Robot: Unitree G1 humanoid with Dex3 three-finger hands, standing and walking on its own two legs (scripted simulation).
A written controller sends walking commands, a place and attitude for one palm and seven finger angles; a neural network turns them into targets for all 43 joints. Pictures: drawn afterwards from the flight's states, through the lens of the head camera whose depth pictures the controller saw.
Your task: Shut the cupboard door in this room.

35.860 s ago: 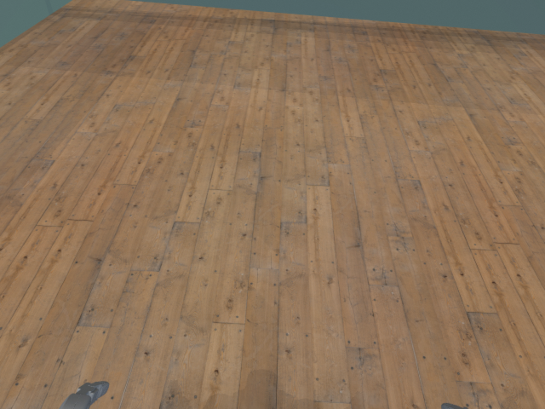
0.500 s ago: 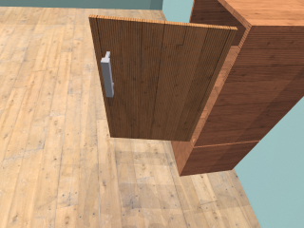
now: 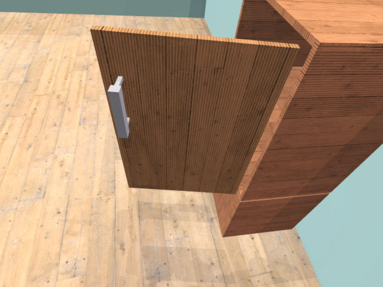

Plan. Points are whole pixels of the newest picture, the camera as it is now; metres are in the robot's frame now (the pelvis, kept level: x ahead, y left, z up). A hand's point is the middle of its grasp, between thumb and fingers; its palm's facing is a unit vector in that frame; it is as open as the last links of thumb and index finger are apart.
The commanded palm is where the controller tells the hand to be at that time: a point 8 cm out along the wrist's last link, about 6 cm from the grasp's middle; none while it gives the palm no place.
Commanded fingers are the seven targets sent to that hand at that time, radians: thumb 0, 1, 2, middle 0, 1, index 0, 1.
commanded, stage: come to a stop and stand still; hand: left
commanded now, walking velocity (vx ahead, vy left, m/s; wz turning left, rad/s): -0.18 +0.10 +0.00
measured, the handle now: (121, 108) +0.48 +0.21 +0.10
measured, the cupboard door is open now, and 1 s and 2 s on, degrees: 80 80 80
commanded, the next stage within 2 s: look again from close up in 1.30 s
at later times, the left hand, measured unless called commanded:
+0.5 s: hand out of the picture +0.06 +0.18 -0.17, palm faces +0.05 -0.98 -0.19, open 7.3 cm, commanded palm none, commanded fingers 0.00 0.90 0.90 -0.20 -0.30 -0.20 -0.30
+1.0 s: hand out of the picture -0.05 +0.17 -0.15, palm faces +0.01 -0.96 -0.26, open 7.3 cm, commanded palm none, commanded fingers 0.00 0.90 0.90 -0.20 -0.30 -0.20 -0.30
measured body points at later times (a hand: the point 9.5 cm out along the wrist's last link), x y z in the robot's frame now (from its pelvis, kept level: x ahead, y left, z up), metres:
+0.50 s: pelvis +0.00 +0.00 +0.01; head +0.02 +0.02 +0.46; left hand +0.06 +0.23 -0.15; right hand +0.03 -0.23 -0.14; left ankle -0.02 +0.09 -0.72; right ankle +0.03 -0.13 -0.71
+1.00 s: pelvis -0.06 -0.02 +0.01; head -0.06 -0.05 +0.46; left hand -0.05 +0.22 -0.13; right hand -0.05 -0.25 -0.15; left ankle -0.02 +0.09 -0.72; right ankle +0.00 -0.13 -0.72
